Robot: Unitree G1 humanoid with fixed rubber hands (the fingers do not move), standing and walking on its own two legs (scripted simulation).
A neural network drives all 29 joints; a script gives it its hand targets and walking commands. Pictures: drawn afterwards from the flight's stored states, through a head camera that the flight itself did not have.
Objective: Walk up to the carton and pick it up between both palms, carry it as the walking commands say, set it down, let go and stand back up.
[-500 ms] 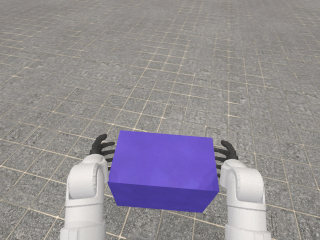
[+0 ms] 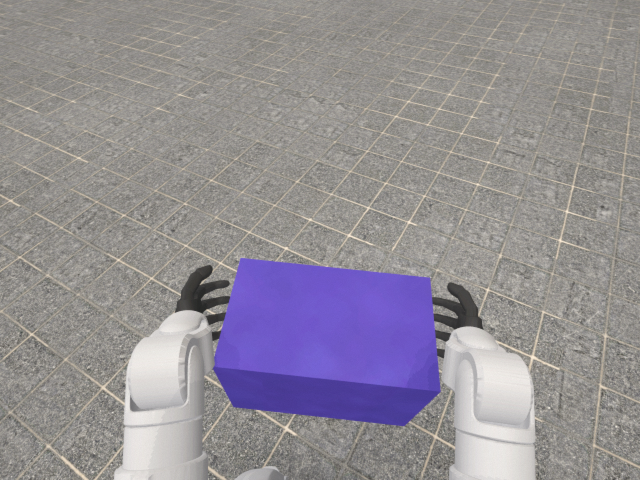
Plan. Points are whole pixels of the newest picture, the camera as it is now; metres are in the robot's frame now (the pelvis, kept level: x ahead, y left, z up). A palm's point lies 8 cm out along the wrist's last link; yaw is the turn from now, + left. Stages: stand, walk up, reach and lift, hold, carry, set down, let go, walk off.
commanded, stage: carry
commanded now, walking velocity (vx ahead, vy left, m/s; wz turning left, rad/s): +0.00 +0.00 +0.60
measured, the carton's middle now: (326, 346) +0.29 -0.01 -0.01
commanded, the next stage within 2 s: none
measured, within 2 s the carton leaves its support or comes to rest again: neither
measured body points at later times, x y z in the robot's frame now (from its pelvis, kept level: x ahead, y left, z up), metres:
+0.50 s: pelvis -0.04 +0.03 +0.00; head +0.00 +0.06 +0.45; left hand +0.18 +0.29 +0.05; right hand +0.29 -0.02 +0.06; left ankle +0.00 +0.12 -0.74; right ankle +0.01 -0.13 -0.67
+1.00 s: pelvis -0.04 -0.01 +0.00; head -0.01 -0.03 +0.45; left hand +0.12 +0.28 +0.08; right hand +0.29 +0.00 +0.06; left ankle -0.10 +0.11 -0.68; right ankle -0.01 -0.11 -0.74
